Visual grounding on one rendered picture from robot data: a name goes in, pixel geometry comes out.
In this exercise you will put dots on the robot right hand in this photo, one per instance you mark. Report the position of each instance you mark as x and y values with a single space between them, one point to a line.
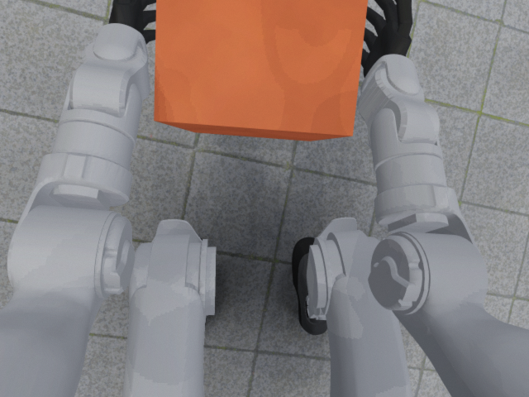
393 32

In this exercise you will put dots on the robot left hand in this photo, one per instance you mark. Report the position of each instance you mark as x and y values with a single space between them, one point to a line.
131 13

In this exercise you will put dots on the robot right shin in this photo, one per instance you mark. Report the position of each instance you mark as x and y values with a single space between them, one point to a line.
336 225

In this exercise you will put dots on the right robot thigh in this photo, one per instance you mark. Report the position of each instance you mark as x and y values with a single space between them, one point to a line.
366 344

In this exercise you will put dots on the robot left upper arm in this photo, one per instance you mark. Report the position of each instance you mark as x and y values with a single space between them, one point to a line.
65 262

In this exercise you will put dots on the carton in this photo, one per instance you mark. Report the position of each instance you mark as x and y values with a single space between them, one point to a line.
282 69

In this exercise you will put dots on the robot right upper arm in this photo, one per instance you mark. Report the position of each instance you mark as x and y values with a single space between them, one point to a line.
436 285

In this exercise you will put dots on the robot left forearm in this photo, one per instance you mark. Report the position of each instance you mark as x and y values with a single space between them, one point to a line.
90 161

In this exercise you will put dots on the robot right forearm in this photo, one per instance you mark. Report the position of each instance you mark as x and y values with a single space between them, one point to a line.
403 135

